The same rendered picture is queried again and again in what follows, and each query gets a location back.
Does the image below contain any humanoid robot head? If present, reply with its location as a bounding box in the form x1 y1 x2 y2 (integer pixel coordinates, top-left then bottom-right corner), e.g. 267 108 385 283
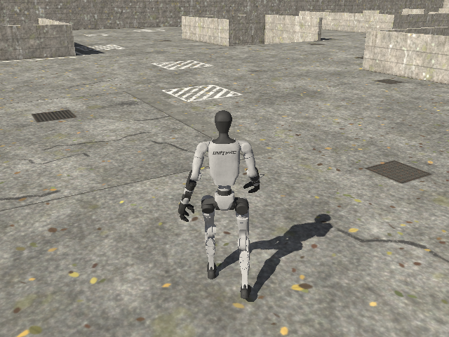
212 110 236 144

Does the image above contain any left robot upper arm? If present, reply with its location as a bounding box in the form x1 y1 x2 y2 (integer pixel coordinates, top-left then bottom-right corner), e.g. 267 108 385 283
190 141 210 181

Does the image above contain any right robot upper arm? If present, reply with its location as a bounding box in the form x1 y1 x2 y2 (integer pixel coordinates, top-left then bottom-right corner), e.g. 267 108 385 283
238 140 257 178

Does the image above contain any robot right thigh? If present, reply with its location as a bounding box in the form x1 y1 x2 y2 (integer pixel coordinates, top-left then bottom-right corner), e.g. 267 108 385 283
234 197 249 251

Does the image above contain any robot left hand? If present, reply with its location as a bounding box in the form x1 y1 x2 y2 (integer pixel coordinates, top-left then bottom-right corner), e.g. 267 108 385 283
178 202 194 222

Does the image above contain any robot left forearm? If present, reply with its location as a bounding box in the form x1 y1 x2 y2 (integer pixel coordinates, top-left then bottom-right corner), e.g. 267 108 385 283
180 170 196 204

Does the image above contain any robot right forearm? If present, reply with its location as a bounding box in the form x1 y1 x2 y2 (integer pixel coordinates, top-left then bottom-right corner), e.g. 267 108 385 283
250 167 260 186

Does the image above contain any robot right hand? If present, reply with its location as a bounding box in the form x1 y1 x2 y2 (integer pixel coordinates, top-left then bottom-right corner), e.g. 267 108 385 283
243 181 260 193

